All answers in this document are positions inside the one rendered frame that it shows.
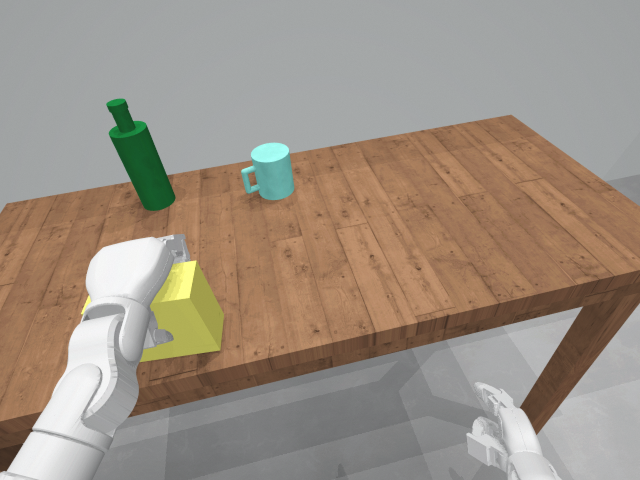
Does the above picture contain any sponge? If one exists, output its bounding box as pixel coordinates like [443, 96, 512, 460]
[81, 260, 224, 362]

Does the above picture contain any robot right forearm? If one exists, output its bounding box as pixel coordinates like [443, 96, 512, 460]
[506, 451, 563, 480]

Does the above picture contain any robot left forearm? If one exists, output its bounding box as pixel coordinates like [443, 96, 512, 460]
[0, 296, 150, 480]

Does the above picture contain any robot left hand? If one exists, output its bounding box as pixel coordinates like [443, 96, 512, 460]
[86, 234, 191, 349]

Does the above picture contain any table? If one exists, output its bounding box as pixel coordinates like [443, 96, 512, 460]
[0, 115, 640, 473]

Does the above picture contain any robot right hand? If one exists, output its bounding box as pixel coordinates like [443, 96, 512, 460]
[466, 382, 543, 473]

